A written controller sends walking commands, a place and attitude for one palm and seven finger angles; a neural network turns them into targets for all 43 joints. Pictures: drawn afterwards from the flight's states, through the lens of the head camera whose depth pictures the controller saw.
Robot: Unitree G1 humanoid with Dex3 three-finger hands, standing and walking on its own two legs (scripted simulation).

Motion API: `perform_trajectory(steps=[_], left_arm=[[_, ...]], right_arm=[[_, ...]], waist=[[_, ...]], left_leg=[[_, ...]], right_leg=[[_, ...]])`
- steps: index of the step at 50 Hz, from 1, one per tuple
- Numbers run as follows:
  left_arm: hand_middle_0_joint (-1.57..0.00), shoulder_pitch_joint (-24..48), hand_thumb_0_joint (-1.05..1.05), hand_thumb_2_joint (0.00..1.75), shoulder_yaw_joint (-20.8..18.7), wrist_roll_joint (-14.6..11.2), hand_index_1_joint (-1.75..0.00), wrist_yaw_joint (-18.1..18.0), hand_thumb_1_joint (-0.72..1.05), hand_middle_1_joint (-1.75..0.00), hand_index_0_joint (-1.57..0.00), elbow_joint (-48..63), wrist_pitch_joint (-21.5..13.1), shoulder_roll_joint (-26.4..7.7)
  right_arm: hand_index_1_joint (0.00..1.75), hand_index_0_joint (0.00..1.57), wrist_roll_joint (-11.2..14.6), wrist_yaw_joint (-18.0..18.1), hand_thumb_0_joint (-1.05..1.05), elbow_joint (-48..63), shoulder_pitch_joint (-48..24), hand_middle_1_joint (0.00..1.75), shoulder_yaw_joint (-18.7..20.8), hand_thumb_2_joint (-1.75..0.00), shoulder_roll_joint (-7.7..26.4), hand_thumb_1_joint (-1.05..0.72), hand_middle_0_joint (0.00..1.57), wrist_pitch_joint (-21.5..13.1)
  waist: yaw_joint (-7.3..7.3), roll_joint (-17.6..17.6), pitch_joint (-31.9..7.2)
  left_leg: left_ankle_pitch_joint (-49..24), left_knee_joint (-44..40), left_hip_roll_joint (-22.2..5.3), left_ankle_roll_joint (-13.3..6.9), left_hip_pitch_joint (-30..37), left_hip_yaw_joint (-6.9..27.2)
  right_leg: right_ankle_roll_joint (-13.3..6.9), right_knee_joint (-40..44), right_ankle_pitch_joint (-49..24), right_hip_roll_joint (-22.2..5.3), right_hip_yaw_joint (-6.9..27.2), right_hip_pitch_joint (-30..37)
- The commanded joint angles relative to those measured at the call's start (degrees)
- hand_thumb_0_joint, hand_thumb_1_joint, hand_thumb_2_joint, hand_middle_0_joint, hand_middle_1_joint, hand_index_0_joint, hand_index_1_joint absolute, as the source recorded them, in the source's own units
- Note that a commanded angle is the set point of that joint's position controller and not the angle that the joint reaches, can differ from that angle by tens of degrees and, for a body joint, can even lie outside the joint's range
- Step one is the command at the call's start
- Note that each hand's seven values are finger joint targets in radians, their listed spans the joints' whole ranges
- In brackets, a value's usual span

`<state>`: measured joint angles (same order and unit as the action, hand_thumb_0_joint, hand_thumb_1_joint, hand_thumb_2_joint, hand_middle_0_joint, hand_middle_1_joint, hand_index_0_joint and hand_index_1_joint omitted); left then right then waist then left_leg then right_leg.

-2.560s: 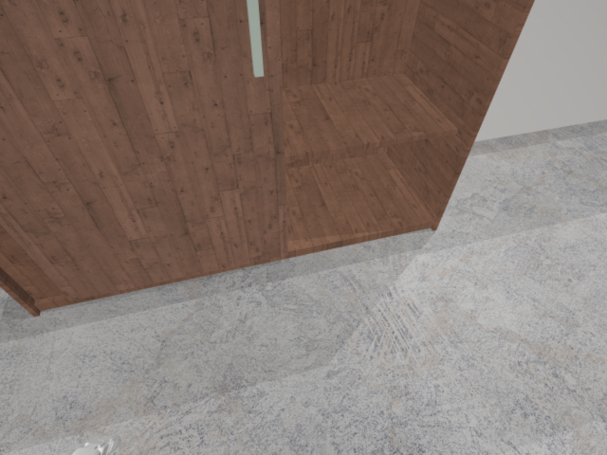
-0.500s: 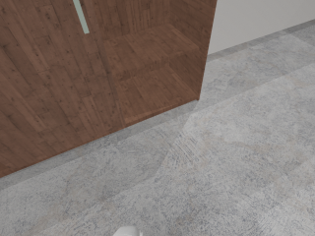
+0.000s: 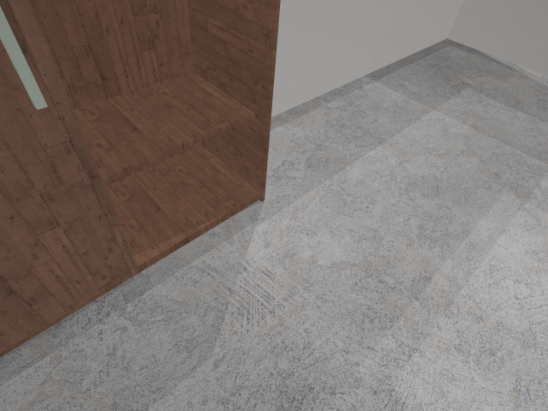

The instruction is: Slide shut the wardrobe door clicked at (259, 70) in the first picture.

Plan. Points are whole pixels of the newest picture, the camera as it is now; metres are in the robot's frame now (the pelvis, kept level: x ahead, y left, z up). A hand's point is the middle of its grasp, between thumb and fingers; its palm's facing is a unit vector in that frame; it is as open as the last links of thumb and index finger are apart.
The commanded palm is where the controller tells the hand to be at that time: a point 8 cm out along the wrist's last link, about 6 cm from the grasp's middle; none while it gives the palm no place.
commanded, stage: walk to a spot facing it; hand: left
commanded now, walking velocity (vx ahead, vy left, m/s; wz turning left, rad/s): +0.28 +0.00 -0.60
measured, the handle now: (2, 30) +0.66 +0.58 +0.21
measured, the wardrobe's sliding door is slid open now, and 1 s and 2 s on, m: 0.67 0.67 0.67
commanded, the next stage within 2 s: turn to face it in 0.34 s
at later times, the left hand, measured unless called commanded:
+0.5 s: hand (252, 306) +0.36 +0.07 -0.18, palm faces -0.35 -0.91 -0.21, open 7.4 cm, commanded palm none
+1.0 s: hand (213, 307) +0.35 +0.15 -0.18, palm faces -0.06 -0.98 -0.21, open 7.4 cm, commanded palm none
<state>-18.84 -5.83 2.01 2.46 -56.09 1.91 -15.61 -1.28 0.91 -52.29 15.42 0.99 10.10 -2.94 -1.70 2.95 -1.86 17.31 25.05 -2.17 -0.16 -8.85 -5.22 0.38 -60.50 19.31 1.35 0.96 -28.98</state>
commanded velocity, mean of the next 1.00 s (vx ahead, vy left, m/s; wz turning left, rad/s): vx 0.10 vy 0.00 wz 0.11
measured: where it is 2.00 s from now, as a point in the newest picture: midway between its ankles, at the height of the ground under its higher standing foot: (295, 406)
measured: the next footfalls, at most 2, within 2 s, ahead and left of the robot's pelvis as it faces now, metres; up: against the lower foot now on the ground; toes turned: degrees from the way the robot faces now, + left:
right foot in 0.32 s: +0.26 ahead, -0.16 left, +0.00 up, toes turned -20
left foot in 0.76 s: +0.38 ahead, +0.01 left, +0.00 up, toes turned -6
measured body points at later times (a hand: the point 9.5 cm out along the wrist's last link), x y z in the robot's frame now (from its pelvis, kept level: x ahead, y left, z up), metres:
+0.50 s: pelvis +0.18 -0.07 -0.02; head +0.22 -0.08 +0.43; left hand +0.37 +0.12 -0.16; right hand +0.09 -0.30 -0.16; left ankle +0.19 +0.08 -0.65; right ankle +0.22 -0.15 -0.74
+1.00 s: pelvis +0.29 -0.05 +0.00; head +0.32 -0.03 +0.45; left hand +0.35 +0.20 -0.16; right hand +0.32 -0.30 -0.14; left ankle +0.34 +0.01 -0.74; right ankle +0.23 -0.21 -0.67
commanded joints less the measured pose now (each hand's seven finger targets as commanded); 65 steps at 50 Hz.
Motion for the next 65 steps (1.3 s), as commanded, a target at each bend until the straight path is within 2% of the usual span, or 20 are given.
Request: perform_trajectory(steps=[1, 11, 13, 14, 15, 16, 17, 20, 23, 27, 36, 37, 39, 41, 46, 56, 62, 63, 64, 65], left_arm=[[-0.2, 5.5, 0.0, 0.9, 0.2, 0.2, -0.3, 1.1, 0.9, -0.3, -0.2, 6.5, -1.7, 0.3], [-0.2, 19.5, 0.0, 0.9, 1.7, -0.3, -0.3, 1.5, 0.9, -0.3, -0.2, 9.9, -1.9, 2.2], [-0.2, 12.6, 0.0, 0.9, 1.2, -0.2, -0.3, 1.0, 0.9, -0.3, -0.2, 8.0, -2.4, 0.2], [-0.2, 4.9, 0.0, 0.9, 0.5, 0.0, -0.3, 0.7, 0.9, -0.3, -0.2, 5.8, -3.0, -1.8], [-0.2, -3.5, 0.0, 0.9, -0.9, 0.2, -0.3, 0.1, 0.9, -0.3, -0.2, 3.5, -3.7, -7.2], [-0.2, -9.2, 0.0, 0.9, -2.2, -0.6, -0.3, -0.9, 0.9, -0.3, -0.2, 2.6, -4.2, -14.1], [-0.2, -9.1, 0.0, 0.9, -2.5, -2.0, -0.3, -1.7, 0.9, -0.3, -0.2, 2.9, -3.5, -15.7], [-0.2, 4.1, 0.0, 0.9, -0.3, -1.9, -0.3, -2.5, 0.9, -0.3, -0.2, 6.1, -3.8, -8.7], [-0.2, 8.9, 0.0, 0.9, 0.8, -0.9, -0.3, -3.1, 0.9, -0.3, -0.2, 6.1, -4.6, -5.5], [-0.2, 9.8, 0.0, 0.9, 2.2, -1.0, -0.3, -3.4, 0.9, -0.3, -0.2, 4.5, -4.6, -2.5], [-0.2, 3.7, 0.0, 0.9, 2.2, -1.4, -0.3, -4.3, 0.9, -0.3, -0.2, 0.8, -3.2, -2.2], [-0.2, 2.9, 0.0, 0.9, 2.1, -1.3, -0.3, -4.4, 0.9, -0.3, -0.2, 0.7, -2.7, -1.9], [-0.2, 1.5, 0.0, 0.9, 2.5, -1.9, -0.3, -4.4, 0.9, -0.3, -0.2, 2.5, -2.1, 0.9], [-0.2, 6.4, 0.0, 0.9, 1.6, -1.2, -0.3, -4.3, 0.9, -0.3, -0.2, 3.5, -1.6, -0.8], [-0.2, 5.1, 0.0, 0.9, 0.9, -1.0, -0.3, -3.5, 0.9, -0.3, -0.2, 2.9, -1.2, -0.5], [-0.2, 9.3, 0.0, 0.9, 0.7, -1.4, -0.3, -3.8, 0.9, -0.3, -0.2, 6.4, -0.5, -1.0], [-0.2, 3.0, 0.0, 0.9, 0.4, -1.7, -0.3, -4.3, 0.9, -0.3, -0.2, 6.7, -1.1, -3.0], [-0.2, 1.0, 0.0, 0.9, -0.1, -1.5, -0.3, -4.5, 0.9, -0.3, -0.2, 6.7, -1.5, -5.1], [-0.2, 0.7, 0.0, 0.9, -1.1, -0.4, -0.3, -4.9, 0.9, -0.3, -0.2, 7.4, -1.9, -10.5], [-0.2, 3.6, 0.0, 0.9, -0.6, -0.7, -0.3, -4.7, 0.9, -0.3, -0.2, 9.1, -1.5, -12.6]], right_arm=[[0.3, 0.2, 0.2, 1.1, 0.0, 0.2, 6.2, 0.3, 2.0, -0.9, 8.2, -0.9, 0.2, -2.2], [0.3, 0.2, -0.4, 1.1, 0.0, -4.9, 13.4, 0.3, 2.7, -0.9, 9.2, -0.9, 0.2, -1.7], [0.3, 0.2, -0.1, 0.9, 0.0, -4.8, 12.2, 0.3, 3.4, -0.9, 11.2, -0.9, 0.2, -1.4], [0.3, 0.2, 0.2, 0.7, 0.0, -4.2, 10.9, 0.3, 3.5, -0.9, 12.1, -0.9, 0.2, -1.3], [0.3, 0.2, 1.1, -0.1, 0.0, -3.5, 11.2, 0.3, 3.1, -0.9, 10.7, -0.9, 0.2, -1.1], [0.3, 0.2, 1.9, -0.1, 0.0, -1.4, 13.0, 0.3, 2.3, -0.9, 6.2, -0.9, 0.2, -1.3], [0.3, 0.2, 1.7, 0.7, 0.0, 0.8, 6.9, 0.3, 2.3, -0.9, 7.4, -0.9, 0.2, -1.5], [0.3, 0.2, 0.2, 0.3, 0.0, 0.0, 4.2, 0.3, 2.6, -0.9, 7.7, -0.9, 0.2, -0.1], [0.3, 0.2, -0.3, 0.4, 0.0, -2.7, 9.7, 0.3, 2.1, -0.9, 4.6, -0.9, 0.2, 2.3], [0.3, 0.2, 0.0, 0.0, 0.0, -3.9, 10.5, 0.3, 1.3, -0.9, 2.5, -0.9, 0.2, 3.4], [0.3, 0.2, 0.2, -0.6, 0.0, -3.5, 0.8, 0.3, 1.2, -0.9, 3.1, -0.9, 0.2, 2.7], [0.3, 0.2, 0.2, -0.8, 0.0, -3.6, 2.4, 0.3, 1.6, -0.9, 5.0, -0.9, 0.2, 2.6], [0.3, 0.2, -0.3, -0.3, 0.0, -3.0, 4.8, 0.3, 2.6, -0.9, 10.8, -0.9, 0.2, 2.8], [0.3, 0.2, -0.3, 0.4, 0.0, -2.8, 4.0, 0.3, 3.1, -0.9, 11.6, -0.9, 0.2, 3.1], [0.3, 0.2, 0.1, 0.3, 0.0, -0.3, -0.5, 0.3, 3.5, -0.9, 10.5, -0.9, 0.2, 2.7], [0.3, 0.2, -0.1, -0.1, 0.0, 0.6, 0.0, 0.3, 5.6, -0.9, 13.3, -0.9, 0.2, 3.8], [0.3, 0.2, 0.2, -0.8, 0.0, 3.2, -5.1, 0.3, 6.4, -0.9, 13.7, -0.9, 0.2, 4.7], [0.3, 0.2, 0.5, -1.0, 0.0, 3.9, -5.4, 0.3, 6.2, -0.9, 12.0, -0.9, 0.2, 4.8], [0.3, 0.2, 0.8, -1.2, 0.0, 5.0, -4.4, 0.3, 5.7, -0.9, 7.9, -0.9, 0.2, 4.8], [0.3, 0.2, -0.1, -1.1, 0.0, 6.1, -4.3, 0.3, 5.9, -0.9, 8.7, -0.9, 0.2, 4.7]], waist=[[1.62, -10.3, 8.1], [4.67, -12.4, 9.3], [0.96, -11.4, 3.9], [-3.02, -10.4, -0.5], [-6.77, -4.6, -7.4], [-6.93, 7.7, -16.8], [-7.61, 3.3, -15.1], [-0.74, -2.4, -3.0], [4.48, -2.0, -2.1], [6.13, 0.8, -0.4], [1.71, 1.5, 4.1], [2.17, -4.8, 3.1], [2.92, -22.7, 0.9], [3.77, -14.3, 1.9], [2.57, -9.0, -2.1], [4.03, -11.2, -2.0], [0.4, -11.4, -1.9], [-0.88, -6.6, -1.9], [-1.03, 9.3, -1.6], [-0.28, 12.1, -0.2]], left_leg=[[-13.9, -13.4, -14.9, -4.6, 5.7, 6.0], [-42.5, -5.8, -16.2, -4.9, 10.8, -7.3], [-55.1, 5.3, -16.6, -3.7, 10.5, -9.5], [-53.7, 16.1, -15.0, -1.8, 6.6, -11.0], [-36.7, 31.9, -13.7, 0.7, -7.6, -10.8], [14.9, 53.8, -3.6, 3.9, -25.1, -8.3], [16.4, 60.0, -4.3, 2.3, -29.3, 0.4], [3.5, 54.4, -9.4, 2.9, -26.2, 4.9], [2.4, 46.0, -8.7, 3.6, -19.3, 3.5], [-2.6, 37.6, -7.0, 3.3, -16.2, 2.8], [-6.9, 7.5, -3.0, 1.8, -6.5, 1.5], [-15.8, 3.3, -4.9, 0.8, -2.5, 4.5], [-37.7, -5.0, -19.2, -10.0, 3.6, 25.5], [-25.8, -7.8, -18.8, -13.0, 0.0, 28.4], [-20.0, -7.8, -11.4, -9.3, 0.7, 18.7], [-19.2, -5.7, -10.1, -10.5, 0.1, 25.7], [-11.7, -1.7, -5.3, -6.9, -12.8, 28.0], [-4.7, 2.9, -2.2, -4.0, -19.7, 25.4], [8.2, 17.0, 5.2, 0.8, -30.1, 14.4], [14.4, 29.3, 6.3, 2.1, -29.4, 9.4]], right_leg=[[1.5, -7.7, -6.7, -5.3, -1.0, -15.6], [-1.8, 19.9, -7.8, -2.6, -10.3, -4.8], [-4.0, 23.0, -6.2, 0.3, -11.7, 6.9], [-4.9, 26.6, -8.6, 2.0, -12.8, 18.9], [-7.7, 29.3, -12.5, -4.9, -5.0, 38.8], [-15.7, 32.2, -22.5, -24.3, 26.0, 52.4], [-18.4, 37.4, -28.9, -27.5, 30.9, 47.7], [-13.5, 41.4, -21.5, -19.9, 17.4, 24.8], [-11.5, 42.8, -26.8, -15.7, 7.3, 12.6], [-10.5, 45.6, -21.3, -13.2, 3.0, 7.6], [-6.7, 38.3, -21.8, -15.7, -1.1, 16.0], [-4.5, 32.3, -17.1, -14.1, -3.4, 14.3], [2.1, 12.8, 12.5, -3.6, -9.6, 3.4], [1.6, -1.2, 15.4, -4.7, -2.3, -0.8], [3.1, -1.0, 4.0, -5.8, -1.3, -0.8], [4.3, 10.5, 5.8, -4.0, -0.8, 1.6], [2.8, 30.8, -2.6, -1.8, -1.1, 20.0], [1.5, 39.2, -3.0, -6.0, 2.2, 27.2], [-3.9, 47.8, 4.9, -21.8, 18.8, 31.8], [-8.3, 49.1, 2.8, -30.0, 22.6, 23.3]])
